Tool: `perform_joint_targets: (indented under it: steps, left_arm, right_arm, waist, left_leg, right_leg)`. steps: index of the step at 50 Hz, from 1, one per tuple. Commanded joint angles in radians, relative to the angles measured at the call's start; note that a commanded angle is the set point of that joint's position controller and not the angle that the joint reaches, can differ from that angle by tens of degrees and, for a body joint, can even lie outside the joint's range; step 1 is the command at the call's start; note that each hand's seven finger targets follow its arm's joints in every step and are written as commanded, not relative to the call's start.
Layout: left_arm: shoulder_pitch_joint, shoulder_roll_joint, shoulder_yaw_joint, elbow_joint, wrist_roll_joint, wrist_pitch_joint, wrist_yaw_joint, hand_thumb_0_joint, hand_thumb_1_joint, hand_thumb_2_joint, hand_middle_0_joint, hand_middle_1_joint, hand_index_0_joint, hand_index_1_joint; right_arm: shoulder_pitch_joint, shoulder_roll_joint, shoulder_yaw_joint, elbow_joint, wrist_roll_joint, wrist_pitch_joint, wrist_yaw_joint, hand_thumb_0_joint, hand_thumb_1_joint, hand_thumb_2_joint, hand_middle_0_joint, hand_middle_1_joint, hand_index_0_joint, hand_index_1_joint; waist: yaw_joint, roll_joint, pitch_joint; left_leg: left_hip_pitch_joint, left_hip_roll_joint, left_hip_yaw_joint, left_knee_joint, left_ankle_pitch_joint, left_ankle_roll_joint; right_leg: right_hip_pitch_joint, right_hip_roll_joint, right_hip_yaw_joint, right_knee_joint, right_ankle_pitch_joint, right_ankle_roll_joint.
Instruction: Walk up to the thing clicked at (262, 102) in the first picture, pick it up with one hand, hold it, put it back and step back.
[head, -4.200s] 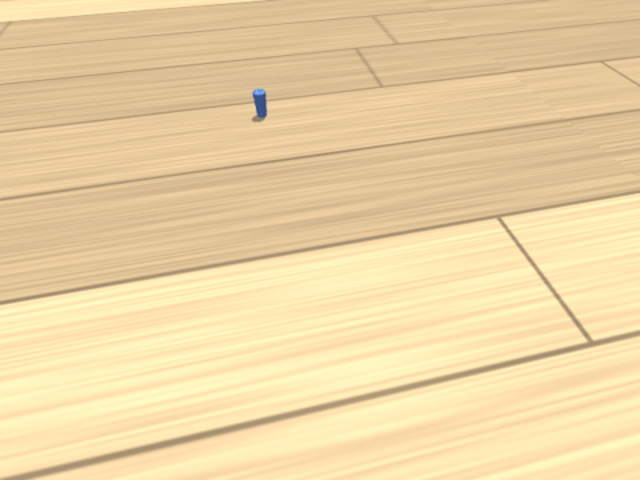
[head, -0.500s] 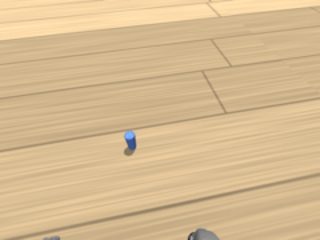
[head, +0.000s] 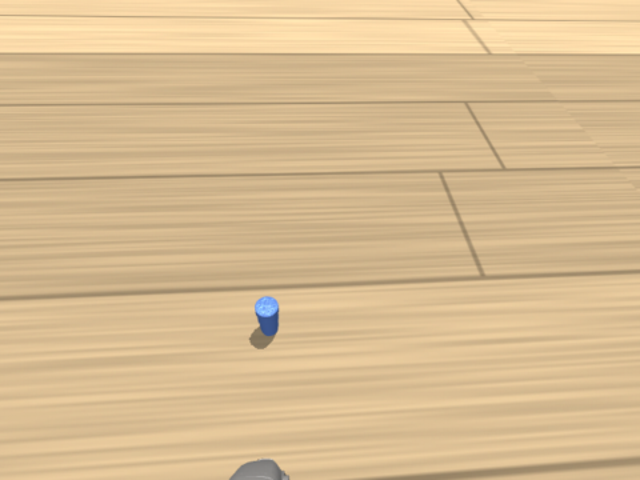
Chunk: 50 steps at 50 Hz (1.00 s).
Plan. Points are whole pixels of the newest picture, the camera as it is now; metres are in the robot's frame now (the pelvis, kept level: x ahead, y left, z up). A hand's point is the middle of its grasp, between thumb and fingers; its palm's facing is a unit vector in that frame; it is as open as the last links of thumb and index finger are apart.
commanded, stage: walk up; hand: left
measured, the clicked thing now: (268, 318) +0.67 +0.21 -0.68
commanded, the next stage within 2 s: none
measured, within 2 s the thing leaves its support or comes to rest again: neither
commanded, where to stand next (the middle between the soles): +0.37 -0.01 m, yaw -1 degrees
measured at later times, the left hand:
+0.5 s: hand (173, 395) +0.23 +0.24 -0.11, palm faces -0.02 -0.90 -0.43, open 7.4 cm
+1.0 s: hand (181, 335) +0.34 +0.27 -0.15, palm faces -0.07 -0.93 -0.35, open 7.4 cm
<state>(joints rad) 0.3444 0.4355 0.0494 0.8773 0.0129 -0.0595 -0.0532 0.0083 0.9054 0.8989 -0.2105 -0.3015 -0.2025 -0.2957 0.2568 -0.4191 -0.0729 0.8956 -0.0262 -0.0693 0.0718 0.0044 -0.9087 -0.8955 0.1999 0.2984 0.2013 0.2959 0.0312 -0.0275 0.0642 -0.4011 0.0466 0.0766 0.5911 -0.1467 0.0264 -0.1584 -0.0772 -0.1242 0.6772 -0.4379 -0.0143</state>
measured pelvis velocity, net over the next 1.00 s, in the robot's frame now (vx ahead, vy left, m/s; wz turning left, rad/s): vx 0.29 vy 0.00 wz -0.01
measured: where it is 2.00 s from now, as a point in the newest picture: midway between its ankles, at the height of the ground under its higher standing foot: (330, 432)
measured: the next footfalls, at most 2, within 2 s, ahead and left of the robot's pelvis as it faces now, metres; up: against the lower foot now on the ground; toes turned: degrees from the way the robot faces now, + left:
right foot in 0.40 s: +0.27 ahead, -0.16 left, +0.00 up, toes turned -6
left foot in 0.78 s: +0.39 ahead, +0.11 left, +0.00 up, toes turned +2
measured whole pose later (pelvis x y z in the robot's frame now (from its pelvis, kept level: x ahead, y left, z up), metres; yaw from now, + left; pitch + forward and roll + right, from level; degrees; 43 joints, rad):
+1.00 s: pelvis +0.29 +0.00 +0.01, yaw -1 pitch -2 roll +0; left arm 0.27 0.42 0.02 0.91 0.00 -0.03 -0.01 0.01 0.91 0.90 -0.21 -0.30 -0.20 -0.30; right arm 0.22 -0.39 -0.04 0.85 -0.01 -0.05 0.03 0.00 -0.91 -0.90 0.20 0.30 0.20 0.30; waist 0.00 -0.04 0.11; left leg -0.34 0.03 0.08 0.59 -0.22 0.04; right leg -0.43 -0.05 -0.01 0.93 -0.42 -0.02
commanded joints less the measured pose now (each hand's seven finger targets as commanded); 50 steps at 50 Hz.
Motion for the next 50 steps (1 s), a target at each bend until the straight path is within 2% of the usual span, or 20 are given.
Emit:
perform_joint_targets:
  steps: [1, 3, 5, 11, 16, 18, 19, 20, 21, 22, 23, 27, 32, 36, 38, 39, 40, 41, 45, 50]
  left_arm:
    - [-0.035, 0.235, 0.048, -0.083, -0.006, -0.014, 0.036, 0.000, 0.900, 0.900, -0.200, -0.300, -0.200, -0.300]
    - [-0.006, 0.212, 0.043, -0.052, -0.017, -0.011, 0.031, 0.000, 0.900, 0.900, -0.200, -0.300, -0.200, -0.300]
    - [0.045, 0.206, 0.045, -0.020, -0.018, -0.004, 0.019, 0.000, 0.900, 0.900, -0.200, -0.300, -0.200, -0.300]
    - [-0.038, 0.180, 0.053, -0.035, 0.003, 0.003, -0.013, 0.000, 0.900, 0.900, -0.200, -0.300, -0.200, -0.300]
    - [-0.062, 0.169, 0.061, -0.026, 0.000, -0.018, -0.014, 0.000, 0.900, 0.900, -0.200, -0.300, -0.200, -0.300]
    - [0.034, 0.186, 0.072, 0.003, 0.007, -0.031, 0.000, 0.000, 0.900, 0.900, -0.200, -0.300, -0.200, -0.300]
    - [0.117, 0.212, 0.086, 0.026, 0.007, -0.041, 0.013, 0.000, 0.900, 0.900, -0.200, -0.300, -0.200, -0.300]
    - [0.185, 0.302, 0.112, 0.025, 0.015, -0.052, 0.028, 0.000, 0.900, 0.900, -0.200, -0.300, -0.200, -0.300]
    - [0.145, 0.356, 0.111, -0.010, 0.005, -0.055, 0.033, 0.000, 0.900, 0.900, -0.200, -0.300, -0.200, -0.300]
    - [0.086, 0.342, 0.103, -0.030, -0.011, -0.050, 0.031, 0.000, 0.900, 0.900, -0.200, -0.300, -0.200, -0.300]
    - [0.053, 0.311, 0.099, -0.040, -0.021, -0.049, 0.034, 0.000, 0.900, 0.900, -0.200, -0.300, -0.200, -0.300]
    - [-0.006, 0.254, 0.076, -0.062, -0.015, -0.050, 0.039, 0.000, 0.900, 0.900, -0.200, -0.300, -0.200, -0.300]
    - [0.012, 0.268, 0.081, -0.088, -0.004, -0.053, 0.038, 0.000, 0.900, 0.900, -0.200, -0.300, -0.200, -0.300]
    - [-0.043, 0.257, 0.057, -0.104, -0.005, -0.037, 0.044, 0.000, 0.900, 0.900, -0.200, -0.300, -0.200, -0.300]
    - [-0.058, 0.212, 0.032, -0.099, -0.013, -0.022, 0.048, 0.000, 0.900, 0.900, -0.200, -0.300, -0.200, -0.300]
    - [-0.034, 0.160, 0.012, -0.105, -0.014, -0.019, 0.049, 0.000, 0.900, 0.900, -0.200, -0.300, -0.200, -0.300]
    - [0.016, 0.093, -0.007, -0.114, -0.023, -0.014, 0.046, 0.000, 0.900, 0.900, -0.200, -0.300, -0.200, -0.300]
    - [0.040, 0.190, 0.023, -0.079, -0.016, 0.001, 0.063, 0.000, 0.900, 0.900, -0.200, -0.300, -0.200, -0.300]
    - [0.042, 0.209, 0.030, -0.013, -0.016, 0.009, 0.062, 0.000, 0.900, 0.900, -0.200, -0.300, -0.200, -0.300]
    - [0.005, 0.147, 0.026, 0.020, -0.007, 0.020, 0.057, 0.000, 0.900, 0.900, -0.200, -0.300, -0.200, -0.300]
  right_arm:
    - [0.186, -0.354, -0.104, -0.057, 0.033, -0.030, -0.039, 0.000, -0.900, -0.900, 0.200, 0.300, 0.200, 0.300]
    - [0.099, -0.276, -0.069, -0.083, 0.027, -0.030, -0.048, 0.000, -0.900, -0.900, 0.200, 0.300, 0.200, 0.300]
    - [0.056, -0.254, -0.055, -0.087, 0.032, -0.035, -0.048, 0.000, -0.900, -0.900, 0.200, 0.300, 0.200, 0.300]
    - [0.040, -0.284, -0.067, -0.113, 0.018, -0.036, -0.040, 0.000, -0.900, -0.900, 0.200, 0.300, 0.200, 0.300]
    - [0.017, -0.273, -0.061, -0.127, 0.019, -0.023, -0.032, 0.000, -0.900, -0.900, 0.200, 0.300, 0.200, 0.300]
    - [-0.003, -0.246, -0.049, -0.139, 0.017, -0.011, -0.032, 0.000, -0.900, -0.900, 0.200, 0.300, 0.200, 0.300]
    - [0.031, -0.194, -0.030, -0.136, 0.015, -0.008, -0.033, 0.000, -0.900, -0.900, 0.200, 0.300, 0.200, 0.300]
    - [0.054, -0.115, -0.003, -0.154, 0.019, -0.009, -0.031, 0.000, -0.900, -0.900, 0.200, 0.300, 0.200, 0.300]
    - [0.057, -0.151, -0.009, -0.152, 0.022, -0.001, -0.037, 0.000, -0.900, -0.900, 0.200, 0.300, 0.200, 0.300]
    - [0.022, -0.223, -0.029, -0.134, 0.015, 0.007, -0.047, 0.000, -0.900, -0.900, 0.200, 0.300, 0.200, 0.300]
    - [0.028, -0.236, -0.031, -0.119, 0.026, 0.006, -0.045, 0.000, -0.900, -0.900, 0.200, 0.300, 0.200, 0.300]
    - [0.101, -0.205, -0.036, -0.058, 0.019, 0.019, -0.024, 0.000, -0.900, -0.900, 0.200, 0.300, 0.200, 0.300]
    - [0.000, -0.182, -0.042, -0.094, 0.001, 0.027, -0.001, 0.000, -0.900, -0.900, 0.200, 0.300, 0.200, 0.300]
    - [-0.005, -0.150, -0.035, -0.076, 0.007, 0.013, -0.016, 0.000, -0.900, -0.900, 0.200, 0.300, 0.200, 0.300]
    - [0.059, -0.160, -0.042, -0.044, 0.005, 0.004, -0.032, 0.000, -0.900, -0.900, 0.200, 0.300, 0.200, 0.300]
    - [0.127, -0.212, -0.055, -0.027, 0.003, -0.002, -0.044, 0.000, -0.900, -0.900, 0.200, 0.300, 0.200, 0.300]
    - [0.145, -0.317, -0.079, -0.044, -0.004, -0.008, -0.051, 0.000, -0.900, -0.900, 0.200, 0.300, 0.200, 0.300]
    - [0.136, -0.370, -0.091, -0.059, 0.021, -0.003, -0.049, 0.000, -0.900, -0.900, 0.200, 0.300, 0.200, 0.300]
    - [0.020, -0.263, -0.055, -0.083, 0.022, -0.001, -0.063, 0.000, -0.900, -0.900, 0.200, 0.300, 0.200, 0.300]
    - [-0.035, -0.238, -0.033, -0.092, 0.010, 0.005, -0.069, 0.000, -0.900, -0.900, 0.200, 0.300, 0.200, 0.300]
  waist:
    - [-0.120, 0.165, -0.102]
    - [-0.068, 0.091, -0.045]
    - [-0.036, 0.168, -0.022]
    - [-0.053, 0.188, 0.019]
    - [-0.040, 0.150, -0.005]
    - [0.019, 0.076, -0.049]
    - [0.057, -0.054, -0.107]
    - [0.081, -0.308, -0.109]
    - [0.064, -0.261, -0.068]
    - [0.046, -0.128, -0.024]
    - [0.033, -0.091, -0.001]
    - [-0.016, -0.156, -0.019]
    - [0.015, -0.125, -0.004]
    - [-0.019, -0.098, -0.031]
    - [-0.064, -0.020, -0.074]
    - [-0.091, 0.130, -0.132]
    - [-0.080, 0.345, -0.140]
    - [-0.086, 0.277, -0.140]
    - [-0.030, 0.181, -0.047]
    - [-0.031, 0.189, -0.075]
  left_leg:
    - [0.437, 0.397, -0.712, -0.341, -0.348, 0.255]
    - [0.348, 0.287, -0.430, -0.312, -0.179, 0.190]
    - [0.237, 0.234, -0.270, -0.340, -0.154, 0.158]
    - [0.172, 0.243, -0.208, -0.384, -0.296, 0.208]
    - [0.110, 0.206, -0.147, -0.282, -0.259, 0.174]
    - [0.049, 0.171, -0.109, -0.109, -0.225, 0.140]
    - [0.004, 0.112, -0.052, 0.102, -0.168, 0.112]
    - [-0.156, -0.006, 0.039, 0.415, -0.267, 0.055]
    - [-0.316, -0.077, -0.036, 0.525, -0.383, 0.015]
    - [-0.303, 0.000, -0.127, 0.560, -0.369, 0.010]
    - [-0.301, 0.027, -0.151, 0.557, -0.313, 0.010]
    - [-0.156, 0.046, -0.110, 0.388, -0.198, -0.010]
    - [-0.126, 0.058, -0.067, 0.189, -0.125, -0.030]
    - [0.082, 0.012, -0.016, 0.034, -0.040, -0.023]
    - [0.237, -0.030, 0.003, -0.054, 0.005, -0.002]
    - [0.338, 0.044, -0.108, -0.141, -0.045, 0.033]
    - [0.418, 0.269, -0.489, -0.246, -0.131, 0.112]
    - [0.377, 0.383, -0.666, -0.306, -0.219, 0.233]
    - [0.227, 0.244, -0.334, -0.248, -0.033, 0.177]
    - [0.112, 0.221, -0.214, -0.189, 0.136, 0.180]
  right_leg:
    - [-0.541, 0.034, 0.176, 0.516, -0.091, -0.034]
    - [-0.497, -0.008, 0.228, 0.468, 0.037, -0.032]
    - [-0.420, -0.032, 0.179, 0.380, 0.107, -0.018]
    - [-0.372, -0.060, 0.124, 0.138, 0.181, 0.018]
    - [-0.186, -0.002, 0.066, -0.048, 0.249, 0.002]
    - [0.005, 0.034, 0.048, -0.114, 0.243, -0.004]
    - [0.142, 0.032, 0.088, -0.183, 0.167, -0.017]
    - [0.203, -0.177, 0.428, -0.344, -0.031, -0.076]
    - [0.197, -0.350, 0.766, -0.479, -0.112, -0.191]
    - [0.109, -0.376, 0.760, -0.449, -0.076, -0.256]
    - [0.089, -0.328, 0.636, -0.435, -0.001, -0.257]
    - [-0.021, -0.190, 0.320, -0.399, 0.192, -0.191]
    - [-0.047, -0.193, 0.268, -0.410, 0.053, -0.208]
    - [-0.145, -0.184, 0.190, -0.267, 0.319, -0.184]
    - [-0.196, -0.135, 0.123, -0.096, 0.373, -0.126]
    - [-0.231, -0.081, 0.075, 0.091, 0.330, -0.082]
    - [-0.423, 0.055, 0.039, 0.314, -0.001, -0.014]
    - [-0.451, 0.065, 0.106, 0.401, -0.165, -0.024]
    - [-0.396, -0.014, 0.187, 0.353, -0.010, -0.025]
    - [-0.213, 0.005, 0.118, 0.122, 0.064, 0.002]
